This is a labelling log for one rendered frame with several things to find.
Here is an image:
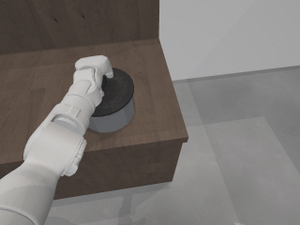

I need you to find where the pot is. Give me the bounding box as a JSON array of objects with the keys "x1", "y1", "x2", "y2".
[{"x1": 88, "y1": 96, "x2": 135, "y2": 133}]

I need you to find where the lid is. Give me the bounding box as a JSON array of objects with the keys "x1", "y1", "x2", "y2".
[{"x1": 91, "y1": 67, "x2": 134, "y2": 117}]

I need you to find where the knob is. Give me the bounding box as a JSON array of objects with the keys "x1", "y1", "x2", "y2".
[{"x1": 101, "y1": 76, "x2": 107, "y2": 89}]

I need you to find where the robot left forearm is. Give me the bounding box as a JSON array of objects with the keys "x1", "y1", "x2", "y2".
[{"x1": 23, "y1": 64, "x2": 103, "y2": 160}]

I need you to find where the robot left hand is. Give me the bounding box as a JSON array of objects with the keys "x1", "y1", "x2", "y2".
[{"x1": 75, "y1": 55, "x2": 113, "y2": 97}]

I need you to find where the table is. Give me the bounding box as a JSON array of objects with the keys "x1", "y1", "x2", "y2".
[{"x1": 0, "y1": 0, "x2": 188, "y2": 200}]

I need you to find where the robot left upper arm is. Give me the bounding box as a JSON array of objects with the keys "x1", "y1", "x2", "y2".
[{"x1": 0, "y1": 121, "x2": 87, "y2": 225}]

